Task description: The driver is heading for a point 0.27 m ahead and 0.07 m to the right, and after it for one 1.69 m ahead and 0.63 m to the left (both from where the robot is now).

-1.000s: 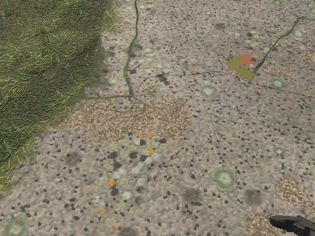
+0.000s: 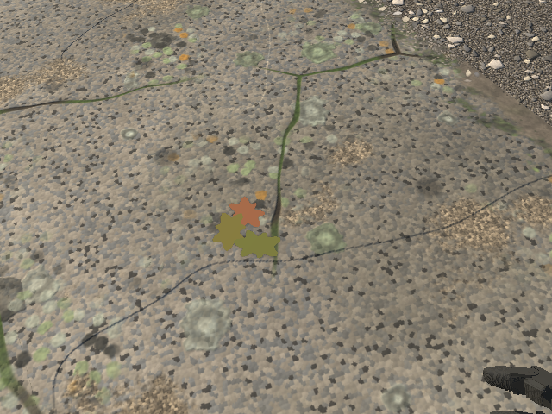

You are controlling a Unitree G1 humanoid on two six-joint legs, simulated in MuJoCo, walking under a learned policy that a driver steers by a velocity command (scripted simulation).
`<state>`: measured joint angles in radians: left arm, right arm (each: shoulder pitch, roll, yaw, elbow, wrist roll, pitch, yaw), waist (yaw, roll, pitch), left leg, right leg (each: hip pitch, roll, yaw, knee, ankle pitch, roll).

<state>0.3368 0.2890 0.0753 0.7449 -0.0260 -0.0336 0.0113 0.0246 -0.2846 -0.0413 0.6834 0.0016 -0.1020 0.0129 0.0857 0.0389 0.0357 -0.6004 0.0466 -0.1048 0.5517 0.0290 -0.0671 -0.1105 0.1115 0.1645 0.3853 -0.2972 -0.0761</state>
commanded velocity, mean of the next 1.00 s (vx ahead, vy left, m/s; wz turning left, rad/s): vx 0.15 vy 0.00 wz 0.25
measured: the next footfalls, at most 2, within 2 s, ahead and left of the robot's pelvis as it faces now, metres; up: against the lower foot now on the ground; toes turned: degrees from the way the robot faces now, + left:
left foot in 0.08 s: +0.23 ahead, +0.14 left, +0.00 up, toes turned -7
right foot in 0.50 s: +0.28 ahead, -0.09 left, +0.00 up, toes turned +9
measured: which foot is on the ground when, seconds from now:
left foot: up 0.00-0.06, down 0.08-0.50, up 0.52-0.88, down 0.90-1.00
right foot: down 0.00-0.10, up 0.12-0.48, down 0.50-0.92, up 0.94-1.00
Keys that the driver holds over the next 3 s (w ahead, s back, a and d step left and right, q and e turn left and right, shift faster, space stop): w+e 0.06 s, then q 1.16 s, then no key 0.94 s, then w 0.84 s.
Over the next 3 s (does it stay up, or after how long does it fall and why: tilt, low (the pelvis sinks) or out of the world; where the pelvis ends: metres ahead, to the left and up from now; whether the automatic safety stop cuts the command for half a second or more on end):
stays up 0.46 0.26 -0.01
